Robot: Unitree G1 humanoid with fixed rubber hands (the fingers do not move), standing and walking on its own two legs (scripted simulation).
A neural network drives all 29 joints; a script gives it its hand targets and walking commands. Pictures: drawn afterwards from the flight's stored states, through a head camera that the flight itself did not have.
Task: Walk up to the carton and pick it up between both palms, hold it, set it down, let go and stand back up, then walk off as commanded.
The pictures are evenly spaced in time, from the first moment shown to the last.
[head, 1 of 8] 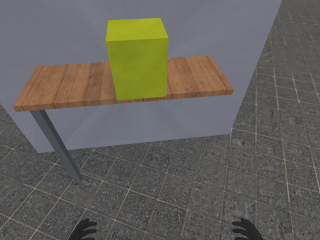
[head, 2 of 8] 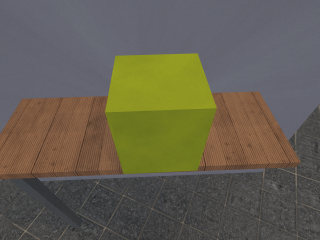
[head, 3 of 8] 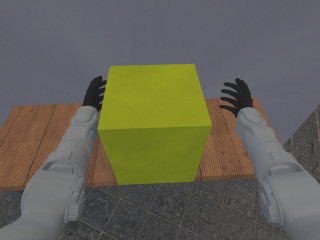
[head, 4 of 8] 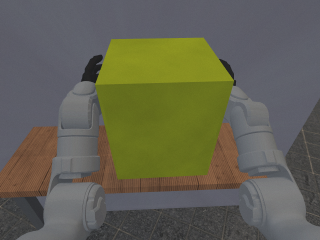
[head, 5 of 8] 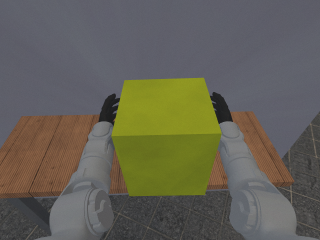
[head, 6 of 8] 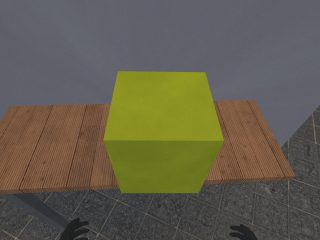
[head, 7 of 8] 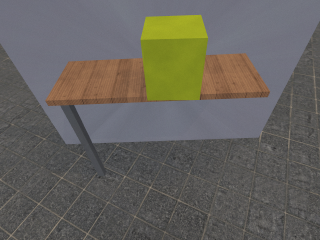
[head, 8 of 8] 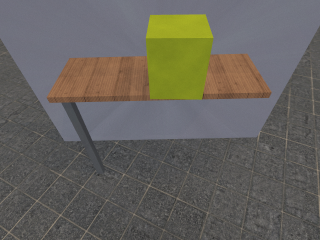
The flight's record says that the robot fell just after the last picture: no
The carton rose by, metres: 0.18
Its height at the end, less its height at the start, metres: +0.00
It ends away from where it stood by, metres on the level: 0.03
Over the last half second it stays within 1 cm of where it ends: yes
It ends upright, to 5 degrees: yes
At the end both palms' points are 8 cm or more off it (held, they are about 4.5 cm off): yes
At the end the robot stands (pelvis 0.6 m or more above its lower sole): yes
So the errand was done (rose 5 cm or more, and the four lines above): yes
